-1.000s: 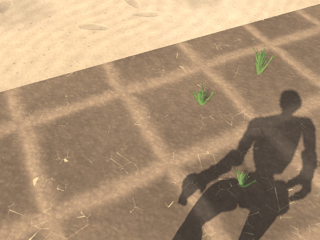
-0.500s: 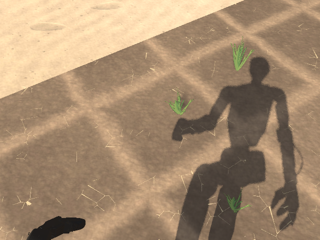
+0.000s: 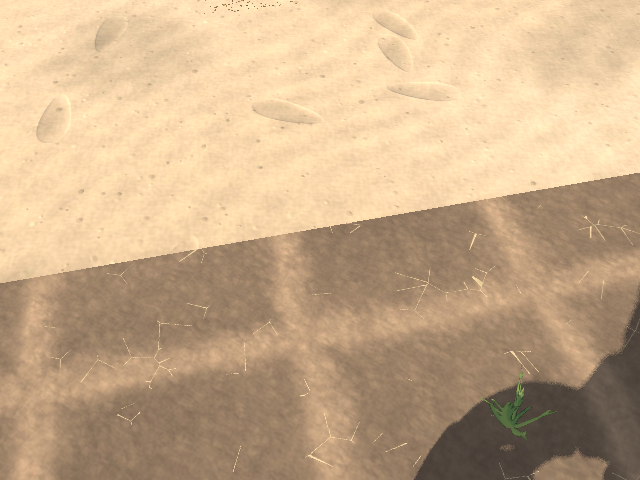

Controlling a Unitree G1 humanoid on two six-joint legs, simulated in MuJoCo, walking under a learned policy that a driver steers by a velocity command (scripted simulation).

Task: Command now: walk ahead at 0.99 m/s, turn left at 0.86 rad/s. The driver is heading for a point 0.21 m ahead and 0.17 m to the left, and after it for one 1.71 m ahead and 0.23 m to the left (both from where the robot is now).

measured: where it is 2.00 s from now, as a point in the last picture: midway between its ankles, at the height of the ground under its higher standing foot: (311, 386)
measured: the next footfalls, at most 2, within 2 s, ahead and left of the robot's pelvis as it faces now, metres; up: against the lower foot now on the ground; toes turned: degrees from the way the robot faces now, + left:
left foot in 0.02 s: +0.19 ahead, +0.00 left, +0.00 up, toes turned +6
right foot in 0.40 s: +0.60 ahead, -0.07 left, +0.00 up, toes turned +27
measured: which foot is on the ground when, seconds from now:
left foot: up 0.00-0.00, down 0.02-0.38, up 0.40-0.64, down 0.66-1.00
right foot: down 0.00-0.02, up 0.04-0.38, down 0.40-1.00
